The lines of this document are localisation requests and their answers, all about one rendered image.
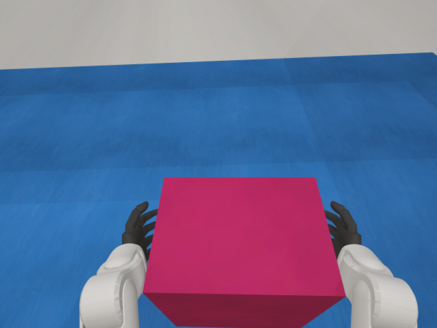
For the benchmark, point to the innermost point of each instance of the robot right forearm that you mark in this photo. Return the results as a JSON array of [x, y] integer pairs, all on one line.
[[378, 299]]

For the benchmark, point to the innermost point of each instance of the robot right hand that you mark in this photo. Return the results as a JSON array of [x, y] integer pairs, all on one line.
[[346, 231]]

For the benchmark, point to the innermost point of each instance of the robot left forearm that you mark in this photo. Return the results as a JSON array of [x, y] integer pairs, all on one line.
[[110, 298]]

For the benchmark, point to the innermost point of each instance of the carton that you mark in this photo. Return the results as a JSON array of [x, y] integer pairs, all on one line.
[[242, 253]]

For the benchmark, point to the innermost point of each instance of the robot left hand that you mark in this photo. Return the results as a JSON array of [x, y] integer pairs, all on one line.
[[135, 231]]

